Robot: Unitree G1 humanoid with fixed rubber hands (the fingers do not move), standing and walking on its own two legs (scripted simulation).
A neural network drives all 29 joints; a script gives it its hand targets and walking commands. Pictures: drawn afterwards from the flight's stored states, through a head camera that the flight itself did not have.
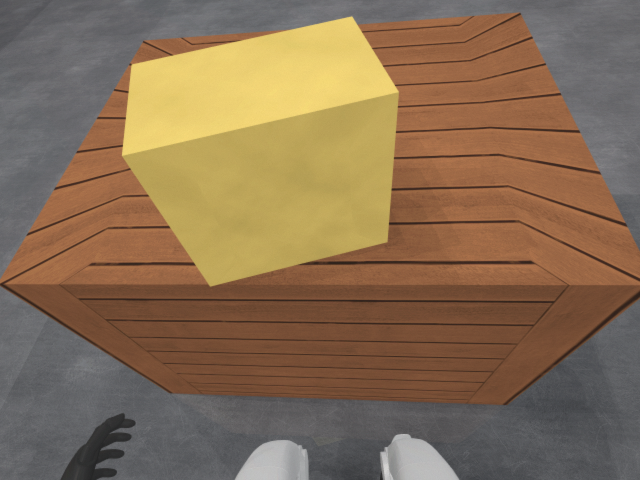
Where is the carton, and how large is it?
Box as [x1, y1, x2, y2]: [122, 16, 398, 286]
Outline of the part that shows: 351,16 131,65 122,156 210,286 387,241 398,91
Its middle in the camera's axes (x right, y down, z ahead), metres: -0.06 -0.11 +0.55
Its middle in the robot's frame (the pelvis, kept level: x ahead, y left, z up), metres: +0.51 +0.06 +0.09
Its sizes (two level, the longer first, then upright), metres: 0.283 0.173 0.266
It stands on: a pedestal, 0.69 m high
